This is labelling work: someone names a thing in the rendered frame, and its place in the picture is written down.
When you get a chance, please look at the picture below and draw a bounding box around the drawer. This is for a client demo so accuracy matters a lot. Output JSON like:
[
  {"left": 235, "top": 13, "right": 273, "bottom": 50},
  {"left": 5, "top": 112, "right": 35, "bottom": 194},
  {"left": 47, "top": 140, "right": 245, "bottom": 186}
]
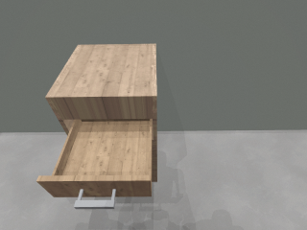
[{"left": 36, "top": 119, "right": 153, "bottom": 197}]

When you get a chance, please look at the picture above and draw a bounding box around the cabinet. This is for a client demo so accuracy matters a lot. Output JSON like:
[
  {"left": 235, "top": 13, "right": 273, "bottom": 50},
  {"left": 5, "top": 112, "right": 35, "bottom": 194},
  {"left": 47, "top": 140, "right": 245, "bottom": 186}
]
[{"left": 45, "top": 43, "right": 157, "bottom": 182}]

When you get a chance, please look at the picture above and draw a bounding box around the handle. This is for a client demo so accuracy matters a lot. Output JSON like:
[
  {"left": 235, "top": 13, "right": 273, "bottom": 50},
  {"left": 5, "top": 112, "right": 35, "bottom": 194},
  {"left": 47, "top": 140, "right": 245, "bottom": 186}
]
[{"left": 74, "top": 189, "right": 116, "bottom": 210}]

